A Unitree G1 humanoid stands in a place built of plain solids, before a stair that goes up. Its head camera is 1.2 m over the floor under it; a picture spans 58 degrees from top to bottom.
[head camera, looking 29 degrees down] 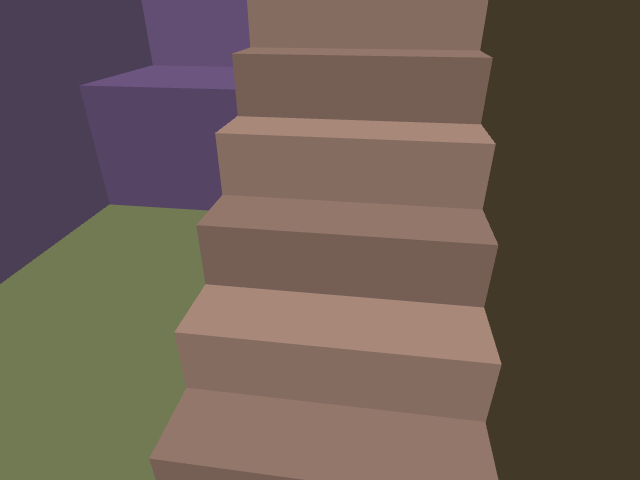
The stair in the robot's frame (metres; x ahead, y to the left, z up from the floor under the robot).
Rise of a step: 0.21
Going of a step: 0.23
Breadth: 0.85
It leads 8 degrees to the right of straight ahead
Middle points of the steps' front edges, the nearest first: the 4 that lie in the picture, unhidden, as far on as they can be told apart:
0.84 -0.03 0.42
1.06 -0.06 0.63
1.29 -0.09 0.84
1.51 -0.12 1.04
